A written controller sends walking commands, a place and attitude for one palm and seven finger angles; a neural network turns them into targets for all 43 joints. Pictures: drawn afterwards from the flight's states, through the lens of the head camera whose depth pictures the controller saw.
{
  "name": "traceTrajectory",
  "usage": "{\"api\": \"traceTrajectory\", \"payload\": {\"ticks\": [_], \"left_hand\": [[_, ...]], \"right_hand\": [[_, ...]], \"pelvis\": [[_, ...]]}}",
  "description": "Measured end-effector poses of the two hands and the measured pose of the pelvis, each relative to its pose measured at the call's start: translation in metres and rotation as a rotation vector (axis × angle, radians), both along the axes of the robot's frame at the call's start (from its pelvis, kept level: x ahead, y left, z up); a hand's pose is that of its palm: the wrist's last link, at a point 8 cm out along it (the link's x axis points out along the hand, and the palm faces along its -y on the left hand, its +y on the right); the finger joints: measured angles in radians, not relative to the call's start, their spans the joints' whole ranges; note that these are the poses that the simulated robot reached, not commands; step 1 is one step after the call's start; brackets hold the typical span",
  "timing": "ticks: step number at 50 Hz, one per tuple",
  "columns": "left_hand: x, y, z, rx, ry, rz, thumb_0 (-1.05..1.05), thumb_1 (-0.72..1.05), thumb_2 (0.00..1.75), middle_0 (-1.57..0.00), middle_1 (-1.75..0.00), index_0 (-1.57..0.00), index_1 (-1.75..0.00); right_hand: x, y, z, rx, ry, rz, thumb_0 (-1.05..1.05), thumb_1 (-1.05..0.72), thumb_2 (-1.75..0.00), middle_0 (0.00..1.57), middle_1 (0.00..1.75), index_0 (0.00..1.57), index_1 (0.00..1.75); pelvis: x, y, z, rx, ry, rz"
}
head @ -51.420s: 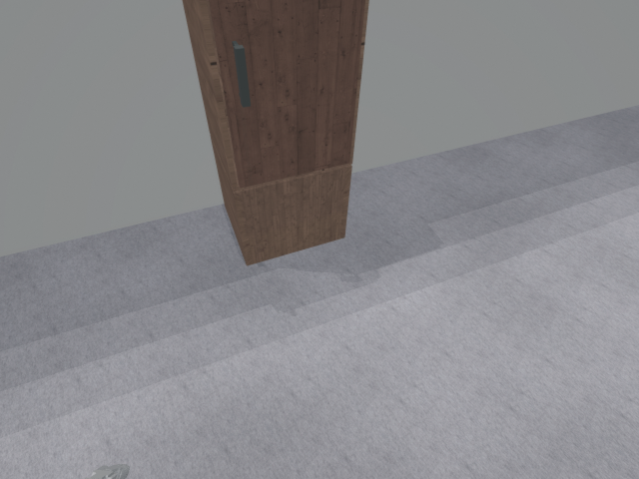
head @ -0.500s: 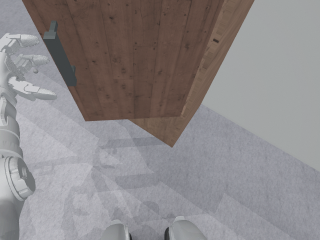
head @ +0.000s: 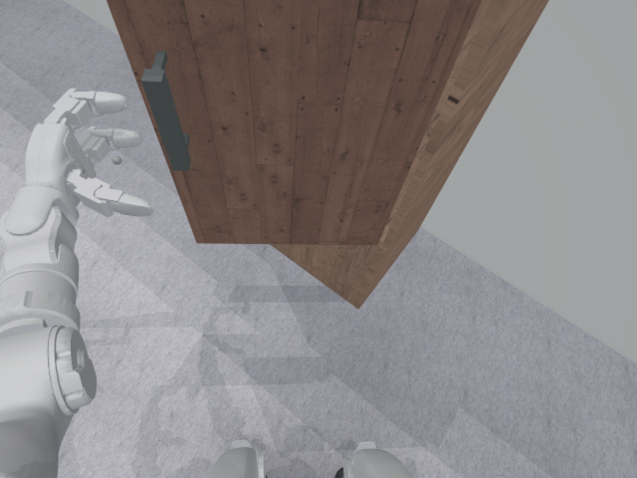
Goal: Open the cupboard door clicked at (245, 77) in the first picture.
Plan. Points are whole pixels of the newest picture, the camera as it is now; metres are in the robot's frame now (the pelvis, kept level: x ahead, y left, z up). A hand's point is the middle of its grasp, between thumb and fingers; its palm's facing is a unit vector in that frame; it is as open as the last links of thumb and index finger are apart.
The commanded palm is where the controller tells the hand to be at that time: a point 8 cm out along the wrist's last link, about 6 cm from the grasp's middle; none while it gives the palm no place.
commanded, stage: move the hooked fingers beside the handle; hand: left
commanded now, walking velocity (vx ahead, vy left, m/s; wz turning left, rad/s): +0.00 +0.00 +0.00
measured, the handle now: (172, 115) +0.56 +0.18 +0.09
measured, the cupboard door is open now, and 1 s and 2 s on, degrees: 39 39 40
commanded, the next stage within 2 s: slide the fingers in behind the handle in 0.48 s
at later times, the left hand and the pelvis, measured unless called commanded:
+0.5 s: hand (121, 144) +0.50 +0.23 +0.09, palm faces +0.00 -1.00 -0.02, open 14.0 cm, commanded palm +0.48 +0.28 +0.09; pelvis +0.00 -0.01 +0.00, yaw -2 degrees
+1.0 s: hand (143, 151) +0.49 +0.21 +0.09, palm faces +0.00 -1.00 +0.00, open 14.0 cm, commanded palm +0.47 +0.25 +0.09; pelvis +0.01 +0.00 +0.00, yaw -1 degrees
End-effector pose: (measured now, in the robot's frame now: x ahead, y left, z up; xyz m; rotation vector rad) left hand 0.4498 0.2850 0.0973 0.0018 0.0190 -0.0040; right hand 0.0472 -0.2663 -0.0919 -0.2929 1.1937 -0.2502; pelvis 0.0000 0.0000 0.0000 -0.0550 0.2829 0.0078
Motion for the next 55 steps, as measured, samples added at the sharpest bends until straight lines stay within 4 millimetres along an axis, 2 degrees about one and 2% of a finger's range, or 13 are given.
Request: {"api": "traceTrajectory", "payload": {"ticks": [6, 16, 22, 29, 40, 45, 50, 55], "left_hand": [[0.013, -0.007, 0.005, 0.002, -0.009, 0.002, -0.01, -0.50, 0.30, -0.30, -1.20, -0.30, -1.20], [0.025, -0.005, 0.004, 0.018, 0.011, 0.005, -0.01, -0.50, 0.30, -0.30, -1.20, -0.30, -1.20], [0.029, 0.000, 0.000, 0.009, 0.027, 0.004, -0.01, -0.50, 0.30, -0.30, -1.20, -0.30, -1.20], [0.027, 0.003, -0.001, 0.011, 0.004, 0.000, -0.01, -0.50, 0.30, -0.30, -1.20, -0.30, -1.20], [0.025, -0.013, -0.002, -0.007, 0.005, -0.017, -0.01, -0.50, 0.30, -0.30, -1.20, -0.30, -1.20], [0.023, -0.020, -0.003, -0.009, 0.000, -0.007, -0.01, -0.50, 0.30, -0.30, -1.20, -0.30, -1.20], [0.021, -0.025, -0.005, -0.001, 0.011, 0.002, -0.01, -0.50, 0.30, -0.30, -1.20, -0.30, -1.20], [0.021, -0.030, -0.004, 0.003, -0.002, 0.002, -0.01, -0.50, 0.30, -0.30, -1.20, -0.30, -1.20]], "right_hand": [[-0.020, -0.003, -0.004, -0.006, 0.027, -0.017, 0.00, -0.90, -0.90, 0.20, 0.30, 0.20, 0.30], [-0.073, -0.006, -0.004, -0.006, 0.151, -0.091, 0.00, -0.90, -0.90, 0.20, 0.30, 0.20, 0.30], [-0.087, -0.007, 0.000, -0.014, 0.197, -0.121, 0.00, -0.90, -0.90, 0.20, 0.30, 0.20, 0.30], [-0.075, -0.006, 0.003, -0.018, 0.186, -0.118, 0.00, -0.90, -0.90, 0.20, 0.30, 0.20, 0.30], [-0.026, 0.000, -0.001, 0.006, 0.085, -0.064, 0.00, -0.90, -0.90, 0.20, 0.30, 0.20, 0.30], [-0.010, 0.004, -0.003, 0.027, 0.042, -0.046, 0.00, -0.90, -0.90, 0.20, 0.30, 0.20, 0.30], [-0.006, 0.006, -0.006, 0.040, 0.032, -0.035, 0.00, -0.90, -0.90, 0.20, 0.30, 0.20, 0.30], [-0.012, 0.004, -0.008, 0.039, 0.047, -0.036, 0.00, -0.90, -0.90, 0.20, 0.30, 0.20, 0.30]], "pelvis": [[-0.008, -0.003, -0.004, 0.001, 0.013, -0.001], [-0.008, -0.006, -0.006, 0.004, 0.040, -0.023], [-0.005, -0.007, -0.005, 0.001, 0.047, -0.025], [0.002, -0.005, -0.003, -0.001, 0.050, -0.028], [0.011, 0.000, 0.000, -0.001, 0.035, -0.019], [0.012, 0.000, 0.000, 0.002, 0.027, -0.019], [0.010, -0.002, -0.001, 0.004, 0.021, -0.014], [0.008, -0.004, -0.001, 0.005, 0.021, -0.011]]}}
